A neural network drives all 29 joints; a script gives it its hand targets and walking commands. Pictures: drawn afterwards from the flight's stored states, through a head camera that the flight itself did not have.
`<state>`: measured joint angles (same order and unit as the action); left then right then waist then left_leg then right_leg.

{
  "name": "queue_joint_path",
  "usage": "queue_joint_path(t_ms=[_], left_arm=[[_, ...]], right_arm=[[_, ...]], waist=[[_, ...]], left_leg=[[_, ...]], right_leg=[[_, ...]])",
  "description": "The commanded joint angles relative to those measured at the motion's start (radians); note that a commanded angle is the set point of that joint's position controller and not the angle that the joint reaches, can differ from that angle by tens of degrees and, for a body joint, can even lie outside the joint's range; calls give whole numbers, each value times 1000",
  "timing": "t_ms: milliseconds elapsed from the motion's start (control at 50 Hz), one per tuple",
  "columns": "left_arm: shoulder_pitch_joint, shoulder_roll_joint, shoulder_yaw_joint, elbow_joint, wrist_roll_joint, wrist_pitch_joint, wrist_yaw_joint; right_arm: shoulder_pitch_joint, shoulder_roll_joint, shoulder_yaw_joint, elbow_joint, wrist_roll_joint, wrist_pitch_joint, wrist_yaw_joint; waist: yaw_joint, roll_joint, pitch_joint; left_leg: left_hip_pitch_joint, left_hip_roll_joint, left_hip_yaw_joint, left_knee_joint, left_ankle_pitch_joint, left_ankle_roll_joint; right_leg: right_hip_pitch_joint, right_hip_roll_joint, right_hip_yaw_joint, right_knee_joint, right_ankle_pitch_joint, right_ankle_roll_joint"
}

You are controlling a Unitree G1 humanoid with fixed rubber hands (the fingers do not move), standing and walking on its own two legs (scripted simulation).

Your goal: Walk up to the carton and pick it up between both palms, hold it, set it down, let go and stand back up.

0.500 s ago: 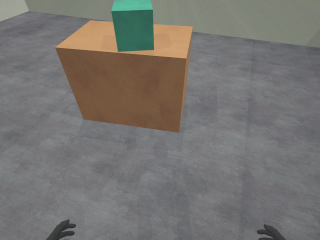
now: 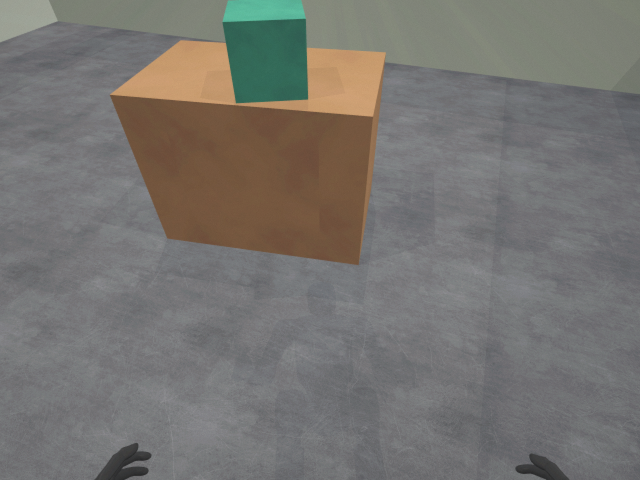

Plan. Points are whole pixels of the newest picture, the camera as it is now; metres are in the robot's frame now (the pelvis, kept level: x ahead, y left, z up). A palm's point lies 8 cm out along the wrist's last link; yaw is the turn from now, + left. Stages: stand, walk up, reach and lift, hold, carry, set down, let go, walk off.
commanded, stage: stand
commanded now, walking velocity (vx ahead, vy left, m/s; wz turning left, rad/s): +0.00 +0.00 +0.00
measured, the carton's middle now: (268, 50) +1.36 +0.16 +0.03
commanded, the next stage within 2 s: none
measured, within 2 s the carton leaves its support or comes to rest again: neither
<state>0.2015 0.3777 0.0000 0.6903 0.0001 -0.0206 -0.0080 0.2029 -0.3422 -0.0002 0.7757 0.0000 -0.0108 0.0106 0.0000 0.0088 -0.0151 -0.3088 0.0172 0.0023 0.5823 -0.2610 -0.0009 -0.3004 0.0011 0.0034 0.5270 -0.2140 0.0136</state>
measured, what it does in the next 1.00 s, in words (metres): stands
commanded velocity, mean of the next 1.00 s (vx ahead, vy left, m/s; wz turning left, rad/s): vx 0.00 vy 0.00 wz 0.00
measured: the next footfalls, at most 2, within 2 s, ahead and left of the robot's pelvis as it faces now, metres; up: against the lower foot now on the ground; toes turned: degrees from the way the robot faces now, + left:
none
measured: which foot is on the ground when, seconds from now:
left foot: down 0.00-1.00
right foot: down 0.00-1.00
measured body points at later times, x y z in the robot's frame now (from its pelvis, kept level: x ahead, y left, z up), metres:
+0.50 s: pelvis +0.00 +0.00 +0.00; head -0.01 +0.01 +0.45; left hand +0.15 +0.29 -0.08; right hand +0.13 -0.29 -0.10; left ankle +0.03 +0.11 -0.73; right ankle +0.04 -0.13 -0.73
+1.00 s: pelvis +0.00 +0.00 +0.00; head -0.02 +0.00 +0.45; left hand +0.14 +0.30 -0.08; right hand +0.12 -0.29 -0.10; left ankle +0.03 +0.11 -0.73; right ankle +0.04 -0.13 -0.73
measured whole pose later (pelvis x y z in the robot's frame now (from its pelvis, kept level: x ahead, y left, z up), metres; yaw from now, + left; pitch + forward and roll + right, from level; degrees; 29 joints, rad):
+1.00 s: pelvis +0.00 +0.00 +0.00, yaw +0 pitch -1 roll -1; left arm 0.20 0.38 0.00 0.73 0.00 -0.02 -0.01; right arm 0.20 -0.35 0.00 0.82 0.00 -0.01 0.01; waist 0.00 0.01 -0.04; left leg -0.31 0.02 0.00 0.57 -0.25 0.00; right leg -0.30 0.00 0.00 0.51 -0.20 0.01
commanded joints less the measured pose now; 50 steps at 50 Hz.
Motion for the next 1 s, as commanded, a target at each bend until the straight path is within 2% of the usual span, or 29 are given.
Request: queue_joint_path(t_ms=[0,100,120,140,200,220,260,320,340,380,420,460,480,500,520,560,640,660,700,740,760,800,820,860,880,900,920,960,980], left_arm=[[-30,190,67,8,0,-35,-1],[-26,176,67,10,-3,-37,-2],[-35,184,65,18,-4,-41,1],[-43,168,63,12,-4,-39,0],[-35,173,62,13,-4,-37,0],[-30,173,62,20,-10,-35,2],[-38,186,70,13,-4,-33,-1],[-39,177,66,20,-4,-38,-3],[-22,188,68,18,-6,-38,-3],[-24,167,62,33,-4,-32,-6],[-49,184,65,21,-5,-37,0],[-29,161,60,30,-8,-34,-4],[-34,183,64,28,-3,-35,-3],[-49,194,66,27,7,-36,-3],[-28,184,65,32,-1,-38,-2],[-28,176,64,37,3,-36,0],[-27,165,61,33,-6,-35,-3],[-45,182,68,39,2,-35,-2],[-43,171,59,44,0,-36,-4],[-26,185,66,48,-4,-37,0],[-24,194,65,47,-5,-38,0],[-28,180,60,54,-2,-39,1],[-18,181,63,42,-7,-39,-1],[-33,179,64,41,-4,-37,-7],[-56,205,67,48,0,-39,3],[-24,172,60,55,-5,-38,-3],[-20,168,58,61,-5,-36,1],[-27,175,64,52,-2,-37,-2],[-31,179,60,52,-2,-34,2]], right_arm=[[-47,-226,-67,-51,1,-43,6],[-56,-241,-76,-54,-5,-45,3],[-65,-238,-76,-58,-1,-42,1],[-40,-236,-72,-47,-1,-45,6],[-73,-217,-66,-60,0,-44,3],[-53,-235,-68,-47,2,-51,2],[-62,-237,-68,-52,-2,-45,2],[-56,-243,-69,-42,3,-44,1],[-40,-241,-70,-43,5,-43,1],[-53,-238,-70,-35,-1,-46,-1],[-61,-231,-69,-52,5,-46,4],[-39,-230,-69,-28,0,-46,0],[-59,-241,-73,-36,5,-45,0],[-43,-217,-63,-33,9,-42,2],[-71,-237,-67,-38,2,-43,-1],[-59,-247,-75,-28,1,-45,3],[-69,-230,-68,-31,5,-47,-2],[-51,-222,-68,-29,3,-52,4],[-52,-240,-71,-23,2,-47,4],[-82,-255,-79,-27,-2,-44,5],[-63,-239,-76,-26,-1,-46,4],[-40,-224,-68,-14,3,-48,6],[-46,-246,-75,-18,0,-48,6],[-54,-248,-74,-8,-3,-48,0],[-43,-228,-74,-13,5,-48,3],[-62,-245,-72,-21,-1,-44,0],[-36,-242,-73,-6,3,-43,3],[-61,-237,-69,-4,5,-41,2],[-64,-214,-63,-6,4,-42,6]], waist=[[2,-7,-58],[2,32,-93],[6,-12,-52],[-9,-1,-71],[6,6,-65],[6,46,-92],[10,-6,-77],[3,6,-68],[4,37,-69],[7,1,-57],[-3,12,-89],[1,66,-87],[4,35,-83],[-4,-36,-76],[14,-7,-71],[6,41,-61],[20,24,-81],[1,-19,-76],[-12,15,-89],[12,22,-62],[4,-14,-62],[-3,-27,-81],[12,12,-75],[7,34,-53],[-14,25,-70],[11,-10,-82],[-4,13,-78],[12,21,-62],[8,-7,-49]], left_leg=[[84,121,-118,-195,-5,40],[86,118,-103,-195,13,36],[66,128,-117,-197,25,44],[78,120,-108,-201,-9,40],[84,133,-119,-200,19,50],[92,131,-124,-208,31,48],[64,135,-136,-218,0,46],[83,121,-110,-206,13,43],[78,130,-124,-206,9,45],[82,140,-133,-220,-2,46],[95,132,-135,-216,8,46],[104,134,-116,-211,4,44],[92,140,-138,-219,7,46],[89,141,-135,-220,-2,51],[88,141,-131,-224,20,53],[70,133,-123,-220,-20,49],[78,136,-126,-223,-4,44],[88,130,-127,-226,-3,43],[98,130,-124,-228,-23,44],[70,133,-126,-222,1,43],[80,127,-115,-213,-5,45],[90,124,-123,-220,4,43],[85,132,-118,-221,11,45],[65,131,-118,-217,8,48],[99,130,-116,-223,21,40],[90,135,-118,-211,22,52],[87,131,-115,-232,-8,40],[70,139,-126,-236,-19,41],[82,139,-126,-231,0,47]], right_leg=[[98,-125,123,-124,14,-42],[124,-119,110,-113,35,-38],[120,-127,117,-118,48,-35],[113,-128,129,-130,26,-41],[114,-123,109,-116,53,-41],[135,-126,123,-116,52,-42],[143,-118,104,-106,49,-38],[120,-124,117,-116,58,-37],[118,-125,124,-117,42,-41],[109,-115,102,-121,27,-38],[115,-119,115,-120,36,-43],[111,-123,117,-130,36,-41],[118,-115,109,-116,40,-42],[127,-118,100,-117,60,-37],[127,-124,115,-114,71,-43],[119,-126,111,-131,29,-36],[135,-130,119,-131,28,-43],[128,-121,111,-124,41,-42],[125,-119,102,-126,34,-35],[126,-124,111,-133,43,-35],[120,-131,119,-139,26,-42],[130,-128,117,-131,31,-41],[122,-133,120,-137,27,-40],[113,-121,113,-132,41,-35],[109,-132,121,-121,57,-38],[129,-122,109,-121,74,-32],[127,-122,112,-124,39,-33],[131,-125,112,-128,21,-33],[121,-125,104,-131,32,-36]])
